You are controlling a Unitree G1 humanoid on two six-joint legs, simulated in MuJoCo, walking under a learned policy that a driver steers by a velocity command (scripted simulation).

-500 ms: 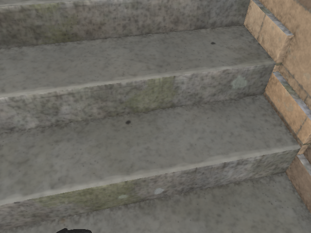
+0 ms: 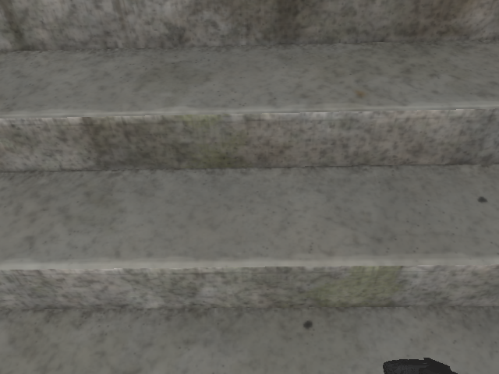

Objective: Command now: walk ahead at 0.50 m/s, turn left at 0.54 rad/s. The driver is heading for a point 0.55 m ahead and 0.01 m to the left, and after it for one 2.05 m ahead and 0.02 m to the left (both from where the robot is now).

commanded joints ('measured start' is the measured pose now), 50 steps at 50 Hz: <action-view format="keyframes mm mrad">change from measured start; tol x64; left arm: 1 -264 58 27 -257 -29 -69 -60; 50 -69 124 86 -242 -21 75 57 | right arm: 1 354 -93 -44 134 -27 0 -22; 50 91 -147 -75 40 39 -30 -75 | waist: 1 -84 83 -61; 50 -49 -173 -83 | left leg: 1 546 284 -1046 -928 -301 113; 16 512 210 -579 -1102 339 30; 22 839 238 -324 -646 2008 57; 25 85 -134 -514 504 376 -35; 30 -155 -17 -412 899 369 35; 44 -333 86 -82 -6 163 -230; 50 633 96 -188 -1093 778 -186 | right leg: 1 -679 124 185 903 -23 -58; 15 -1261 10 -80 909 -10 -2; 20 -401 156 -235 356 -300 -73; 25 320 -265 1200 -750 -532 -389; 35 -379 -1 -33 -633 227 -128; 50 221 11 260 -274 653 -44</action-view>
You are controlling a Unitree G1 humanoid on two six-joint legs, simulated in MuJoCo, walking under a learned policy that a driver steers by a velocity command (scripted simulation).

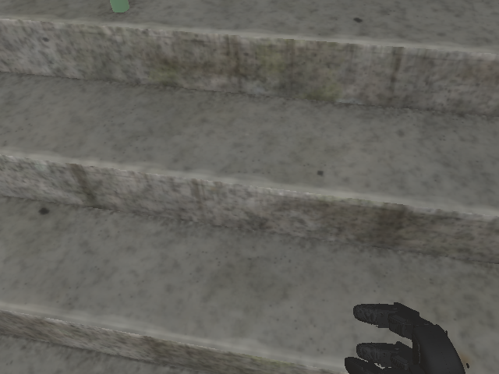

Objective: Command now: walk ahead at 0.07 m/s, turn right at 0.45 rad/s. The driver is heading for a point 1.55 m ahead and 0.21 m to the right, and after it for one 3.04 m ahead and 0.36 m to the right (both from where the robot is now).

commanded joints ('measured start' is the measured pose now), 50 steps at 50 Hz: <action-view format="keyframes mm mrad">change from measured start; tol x64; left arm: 1 -98 110 50 -129 13 -61 -28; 50 -255 140 18 -160 -3 -48 -35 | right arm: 1 292 -246 -110 71 -8 32 -56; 50 413 -121 -73 59 -28 47 -50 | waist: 1 -147 80 -138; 50 -122 42 114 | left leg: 1 692 200 -103 -267 963 45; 2 942 457 -252 17 1647 232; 11 74 142 214 -357 530 143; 16 189 205 152 173 1506 146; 18 -217 -116 -117 1010 -185 74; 23 -433 -21 -80 1310 -153 85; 50 131 105 -165 -334 -293 128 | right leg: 1 -392 28 65 592 16 -16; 6 -1085 -3 38 1692 -524 109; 14 -396 68 -288 833 -266 -2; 18 37 -210 848 -8 -318 -372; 50 -174 -39 1 32 51 32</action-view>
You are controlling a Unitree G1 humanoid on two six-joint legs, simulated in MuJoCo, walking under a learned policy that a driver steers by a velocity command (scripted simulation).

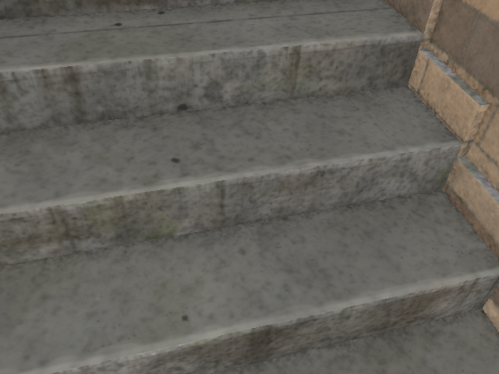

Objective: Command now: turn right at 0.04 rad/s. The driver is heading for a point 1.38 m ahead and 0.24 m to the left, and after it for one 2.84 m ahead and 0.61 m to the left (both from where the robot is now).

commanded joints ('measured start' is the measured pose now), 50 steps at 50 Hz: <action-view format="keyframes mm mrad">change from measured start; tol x16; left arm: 1 -29 74 24 -27 8 -22 0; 37 81 57 22 120 -15 -77 3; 43 561 196 78 231 44 -77 -1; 50 298 25 -18 242 39 -48 -18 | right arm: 1 19 -147 -45 -17 0 -14 -14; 28 101 -133 -43 184 2 24 -10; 39 44 -216 -68 132 33 -5 -11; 50 -236 70 77 -156 67 -93 85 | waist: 1 -4 107 105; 37 -5 173 188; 42 193 -181 54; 50 0 20 212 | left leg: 1 56 155 -234 -265 -9 32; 10 228 115 -131 -196 542 34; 22 189 83 -92 -222 515 39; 27 150 75 -84 -230 369 32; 32 -1 122 -190 -245 -372 107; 38 1 243 -344 -273 -321 199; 41 -338 30 -38 193 108 77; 45 -1000 28 -221 1498 -236 3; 50 -1315 74 -233 1903 -262 37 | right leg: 1 -78 -12 6 -122 69 -36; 23 71 -25 -14 -182 325 -67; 27 66 -22 -17 -202 276 -71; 31 -65 13 -35 -158 -262 -124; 36 -210 41 -112 -1 -144 -130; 40 101 17 -33 -167 -97 -184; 43 570 -346 561 -378 192 -410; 50 292 -285 132 -398 59 -230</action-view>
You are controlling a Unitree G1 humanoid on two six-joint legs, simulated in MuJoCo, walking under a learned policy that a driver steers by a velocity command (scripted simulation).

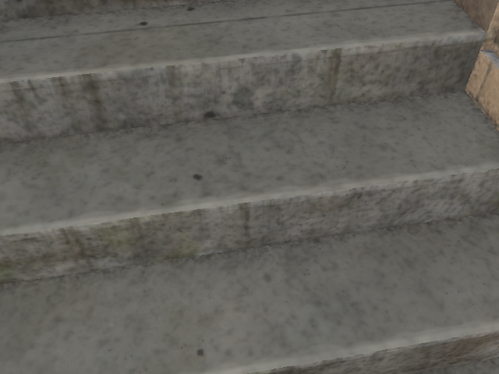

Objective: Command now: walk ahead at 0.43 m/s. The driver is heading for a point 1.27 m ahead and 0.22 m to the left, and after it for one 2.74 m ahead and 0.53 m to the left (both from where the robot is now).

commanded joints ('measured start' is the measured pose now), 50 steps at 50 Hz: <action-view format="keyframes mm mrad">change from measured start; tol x64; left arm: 1 -62 47 -19 -21 -15 6 -2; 31 -979 -133 -174 -630 -52 -36 -89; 39 -28 300 50 -239 17 16 0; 50 -285 -6 -61 -6 37 -29 -60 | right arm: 1 -155 136 87 -222 -3 -8 15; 50 18 169 68 -52 -26 51 -27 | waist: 1 -71 -68 248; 50 -169 -109 134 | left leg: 1 -503 72 -61 149 8 2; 8 722 -37 249 -1044 45 49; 11 1062 400 -996 -1961 47 326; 32 865 301 48 -2316 601 97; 36 1185 310 100 -1770 2084 88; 39 432 -63 -125 -595 454 15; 50 -303 14 -20 141 535 68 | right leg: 1 -69 -306 176 -233 78 -145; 4 -652 -205 36 -561 153 -165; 8 20 -242 19 62 1907 -126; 11 -515 142 256 1203 207 -43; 17 -1038 10 253 1839 241 -190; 29 -1570 -151 -31 1452 311 -21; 35 -479 54 -244 789 -91 -147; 39 237 -432 1096 -183 -407 -366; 50 -410 -263 -93 -90 202 -51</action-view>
